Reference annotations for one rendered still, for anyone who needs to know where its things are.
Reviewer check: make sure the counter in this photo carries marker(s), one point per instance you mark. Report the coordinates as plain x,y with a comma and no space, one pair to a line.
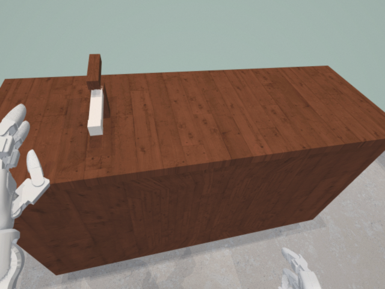
185,158

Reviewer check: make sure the right robot hand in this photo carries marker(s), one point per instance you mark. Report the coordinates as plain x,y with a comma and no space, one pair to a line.
305,279

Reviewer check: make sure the robot left forearm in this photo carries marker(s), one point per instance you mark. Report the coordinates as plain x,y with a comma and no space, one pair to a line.
12,258

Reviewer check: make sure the tap lever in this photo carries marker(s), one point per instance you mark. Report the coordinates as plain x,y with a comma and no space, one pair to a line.
95,120

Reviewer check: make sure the left robot hand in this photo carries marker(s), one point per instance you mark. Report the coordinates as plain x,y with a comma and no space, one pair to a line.
13,132

